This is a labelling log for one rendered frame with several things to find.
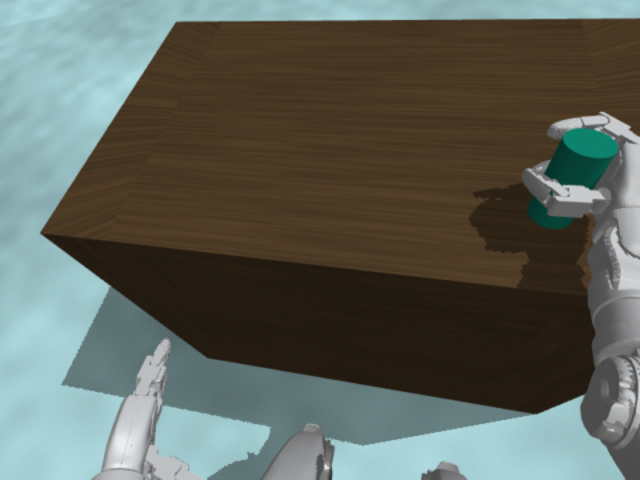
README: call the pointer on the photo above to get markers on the can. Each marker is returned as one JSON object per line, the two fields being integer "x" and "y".
{"x": 581, "y": 158}

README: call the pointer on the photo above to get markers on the right robot hand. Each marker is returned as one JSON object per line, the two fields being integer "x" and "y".
{"x": 618, "y": 187}

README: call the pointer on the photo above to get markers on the left robot hand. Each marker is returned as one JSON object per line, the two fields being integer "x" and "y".
{"x": 131, "y": 441}

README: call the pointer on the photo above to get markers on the right robot arm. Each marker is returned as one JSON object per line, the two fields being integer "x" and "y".
{"x": 610, "y": 410}

